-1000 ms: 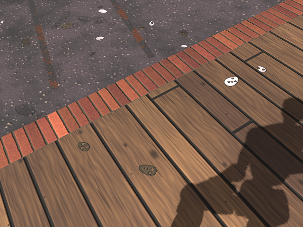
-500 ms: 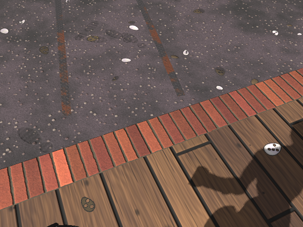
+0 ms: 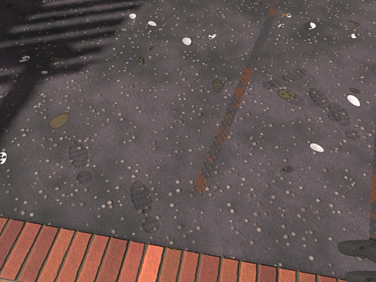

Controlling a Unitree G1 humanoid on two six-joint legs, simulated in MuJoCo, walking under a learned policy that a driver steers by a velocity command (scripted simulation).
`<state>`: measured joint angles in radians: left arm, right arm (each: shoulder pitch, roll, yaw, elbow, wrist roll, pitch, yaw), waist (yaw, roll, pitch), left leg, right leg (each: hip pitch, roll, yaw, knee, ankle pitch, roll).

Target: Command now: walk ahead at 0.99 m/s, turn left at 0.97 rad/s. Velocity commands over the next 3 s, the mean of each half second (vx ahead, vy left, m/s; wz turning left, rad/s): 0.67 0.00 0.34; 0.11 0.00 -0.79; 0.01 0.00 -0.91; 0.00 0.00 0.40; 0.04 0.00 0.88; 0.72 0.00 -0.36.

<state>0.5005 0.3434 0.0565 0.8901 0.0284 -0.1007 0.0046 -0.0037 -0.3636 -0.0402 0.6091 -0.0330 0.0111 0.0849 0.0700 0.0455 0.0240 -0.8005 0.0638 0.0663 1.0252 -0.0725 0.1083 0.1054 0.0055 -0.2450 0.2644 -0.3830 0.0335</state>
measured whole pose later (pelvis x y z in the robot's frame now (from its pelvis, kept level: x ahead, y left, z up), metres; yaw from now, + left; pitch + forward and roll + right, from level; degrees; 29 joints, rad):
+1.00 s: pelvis +0.72 +0.03 -0.10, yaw -18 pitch +3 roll +0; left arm 0.25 0.33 0.08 0.69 -0.04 0.05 0.09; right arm 0.02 -0.25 0.01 0.54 0.00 -0.03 -0.04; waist 0.04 0.05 0.01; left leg -0.59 -0.09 -0.24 0.63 -0.07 -0.12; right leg -0.32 0.23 0.33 0.56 -0.25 -0.07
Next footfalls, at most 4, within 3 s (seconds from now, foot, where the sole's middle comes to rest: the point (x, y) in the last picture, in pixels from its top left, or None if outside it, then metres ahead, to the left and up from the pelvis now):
0.14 left None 0.32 0.04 -0.76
0.62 right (220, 223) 0.75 -0.04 -0.87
1.04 left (190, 182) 0.94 0.09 -0.87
1.50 right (233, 227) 0.73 -0.10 -0.87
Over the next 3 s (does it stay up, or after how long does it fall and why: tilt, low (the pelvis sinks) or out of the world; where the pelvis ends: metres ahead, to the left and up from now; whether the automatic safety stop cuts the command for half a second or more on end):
stays up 1.10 -0.03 -0.10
